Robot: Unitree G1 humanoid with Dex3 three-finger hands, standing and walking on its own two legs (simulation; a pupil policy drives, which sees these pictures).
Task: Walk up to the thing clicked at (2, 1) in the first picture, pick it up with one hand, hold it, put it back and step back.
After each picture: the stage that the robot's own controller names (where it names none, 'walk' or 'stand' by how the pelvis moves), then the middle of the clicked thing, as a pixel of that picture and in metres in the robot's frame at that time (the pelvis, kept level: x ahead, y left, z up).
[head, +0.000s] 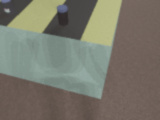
stand; (7, 4) +1.06 +0.57 -0.07
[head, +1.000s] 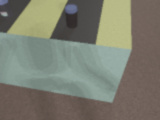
walk; (4, 7) +0.92 +0.49 -0.04
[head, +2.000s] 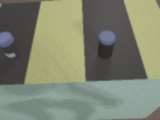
rise first; (9, 46) +0.57 +0.32 -0.05
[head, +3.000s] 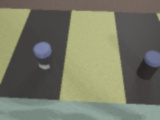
stand; (44, 57) +0.48 +0.19 -0.04
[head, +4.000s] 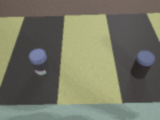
stand; (40, 63) +0.47 +0.21 -0.06
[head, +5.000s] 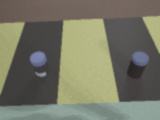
stand; (40, 65) +0.49 +0.22 -0.07
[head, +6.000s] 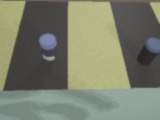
stand; (49, 48) +0.52 +0.16 -0.06
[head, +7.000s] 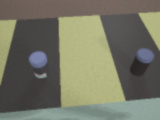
rise first; (40, 66) +0.46 +0.19 -0.05
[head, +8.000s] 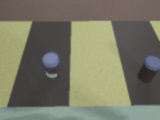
stand; (52, 66) +0.48 +0.16 -0.07
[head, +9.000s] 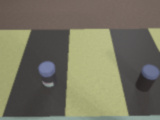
stand; (48, 75) +0.45 +0.18 -0.08
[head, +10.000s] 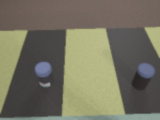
stand; (45, 75) +0.45 +0.19 -0.08
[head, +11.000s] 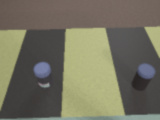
stand; (44, 76) +0.45 +0.19 -0.08
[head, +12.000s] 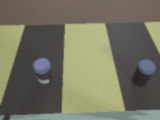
rise first; (44, 72) +0.45 +0.20 -0.08
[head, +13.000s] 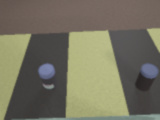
go down; (48, 77) +0.45 +0.19 -0.07
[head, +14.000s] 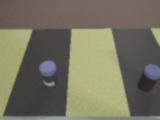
go down; (49, 74) +0.45 +0.18 -0.07
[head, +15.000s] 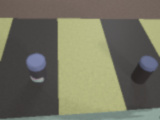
go down; (37, 69) +0.44 +0.18 -0.03
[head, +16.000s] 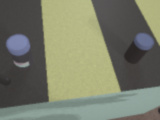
close in; (21, 53) +0.46 +0.19 +0.00
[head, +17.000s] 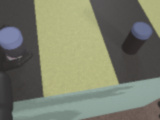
close; (14, 46) +0.47 +0.19 +0.02
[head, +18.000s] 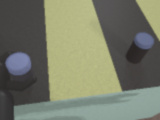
lift; (21, 72) +0.38 +0.19 +0.03
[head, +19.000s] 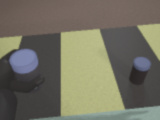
lift; (28, 72) +0.31 +0.17 +0.16
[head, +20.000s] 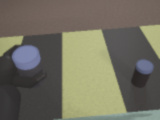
hold; (30, 67) +0.33 +0.16 +0.16
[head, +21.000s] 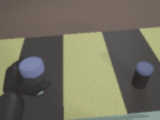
crouch; (35, 78) +0.32 +0.16 +0.11
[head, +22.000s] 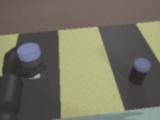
crouch; (32, 63) +0.39 +0.17 +0.11
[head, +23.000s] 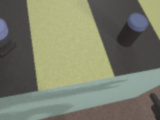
lower; out of the picture +0.48 +0.21 +0.03
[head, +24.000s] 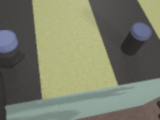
lower; (8, 50) +0.45 +0.20 +0.02
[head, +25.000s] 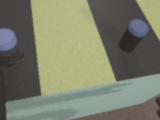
lower; (8, 49) +0.46 +0.20 +0.03
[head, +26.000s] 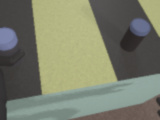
lower; (8, 48) +0.46 +0.20 +0.03
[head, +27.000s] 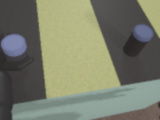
open; (17, 54) +0.44 +0.18 +0.02
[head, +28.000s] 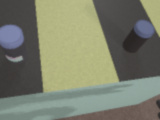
rise; (14, 45) +0.45 +0.19 +0.03
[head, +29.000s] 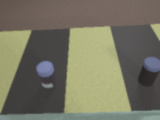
sink last; (47, 76) +0.44 +0.19 -0.02
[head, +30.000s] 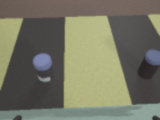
stand; (44, 69) +0.43 +0.18 -0.02
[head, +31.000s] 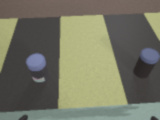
stand; (38, 69) +0.43 +0.19 -0.01
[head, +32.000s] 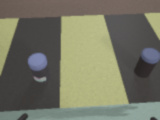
stand; (40, 69) +0.43 +0.19 -0.01
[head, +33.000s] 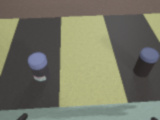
stand; (40, 68) +0.44 +0.19 -0.01
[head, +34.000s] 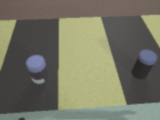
stand; (38, 71) +0.43 +0.19 -0.01
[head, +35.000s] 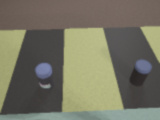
stand; (45, 77) +0.45 +0.19 -0.08
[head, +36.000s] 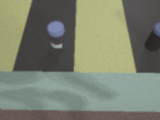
walk; (57, 36) +0.56 +0.13 -0.04
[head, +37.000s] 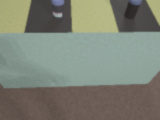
walk; (58, 7) +0.84 +0.13 -0.06
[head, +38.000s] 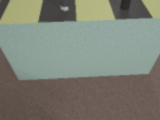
stand; (65, 2) +1.04 +0.16 -0.06
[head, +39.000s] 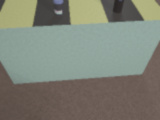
stand; (58, 6) +1.04 +0.18 -0.08
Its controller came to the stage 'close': yes
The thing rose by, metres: 0.22
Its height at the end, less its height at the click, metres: +0.00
